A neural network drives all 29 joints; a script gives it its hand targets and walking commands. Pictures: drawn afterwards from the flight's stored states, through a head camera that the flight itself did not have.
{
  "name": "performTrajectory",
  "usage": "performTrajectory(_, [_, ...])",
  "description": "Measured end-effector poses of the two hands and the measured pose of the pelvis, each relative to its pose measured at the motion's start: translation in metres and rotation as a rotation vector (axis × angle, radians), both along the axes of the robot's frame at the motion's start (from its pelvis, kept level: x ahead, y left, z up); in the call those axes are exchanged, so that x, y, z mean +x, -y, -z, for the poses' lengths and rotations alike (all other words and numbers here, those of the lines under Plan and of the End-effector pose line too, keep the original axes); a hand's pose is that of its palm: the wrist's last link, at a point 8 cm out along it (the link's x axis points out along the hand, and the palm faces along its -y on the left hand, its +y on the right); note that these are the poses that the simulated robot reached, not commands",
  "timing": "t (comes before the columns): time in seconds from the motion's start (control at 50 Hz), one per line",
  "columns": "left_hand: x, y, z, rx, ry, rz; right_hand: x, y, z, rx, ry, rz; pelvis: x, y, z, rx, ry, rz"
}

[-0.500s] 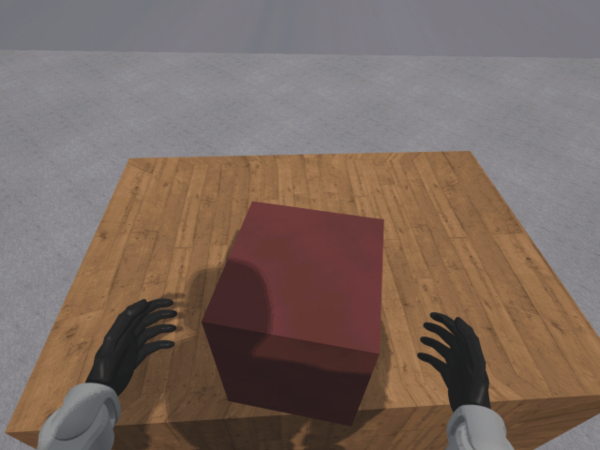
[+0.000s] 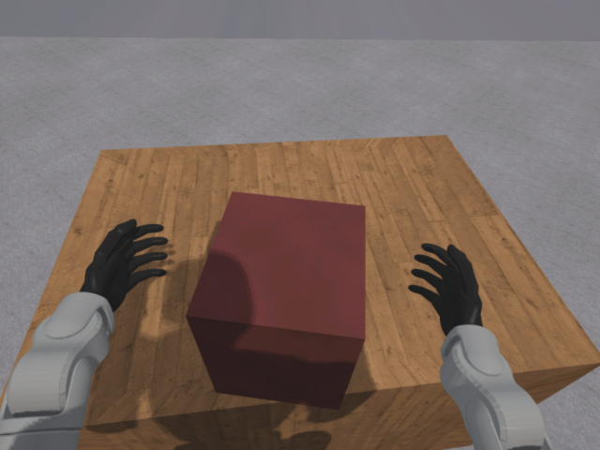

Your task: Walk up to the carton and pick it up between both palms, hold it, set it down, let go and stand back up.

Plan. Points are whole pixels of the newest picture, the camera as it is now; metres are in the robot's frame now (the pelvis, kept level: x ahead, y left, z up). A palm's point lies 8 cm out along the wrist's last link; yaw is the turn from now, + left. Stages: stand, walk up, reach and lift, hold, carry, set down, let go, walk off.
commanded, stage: reach and lift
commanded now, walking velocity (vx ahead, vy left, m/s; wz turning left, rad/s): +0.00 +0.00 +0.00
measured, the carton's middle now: (287, 303) +0.36 +0.01 -0.02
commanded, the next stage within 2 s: none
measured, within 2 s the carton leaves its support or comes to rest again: neither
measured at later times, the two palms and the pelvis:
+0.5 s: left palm (110, 216) +0.37 +0.22 +0.16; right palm (458, 255) +0.32 -0.19 +0.14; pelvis -0.02 +0.01 +0.00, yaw +1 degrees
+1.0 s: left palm (133, 215) +0.40 +0.21 +0.13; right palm (442, 255) +0.34 -0.19 +0.11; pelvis -0.02 +0.00 +0.00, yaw +2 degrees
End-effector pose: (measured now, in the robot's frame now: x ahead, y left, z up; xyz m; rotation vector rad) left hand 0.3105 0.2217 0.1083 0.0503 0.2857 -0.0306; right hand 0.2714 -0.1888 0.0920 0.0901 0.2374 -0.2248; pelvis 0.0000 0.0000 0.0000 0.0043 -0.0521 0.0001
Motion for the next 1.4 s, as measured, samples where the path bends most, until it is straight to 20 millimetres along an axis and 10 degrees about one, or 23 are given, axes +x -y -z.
performTrajectory(0.78, [0.089, 0.007, -0.074, 0.004, 0.027, -0.009, 0.076, 0.003, -0.06, -0.007, 0.016, -0.003, -0.019, -0.008, 0.002, -0.021, -0.07, -0.023])
performTrajectory(1.4, [0.082, 0.021, 0.062, -0.005, -0.035, -0.019, 0.074, -0.027, 0.057, -0.041, -0.067, 0.031, -0.011, -0.004, 0.009, -0.033, -0.177, -0.045])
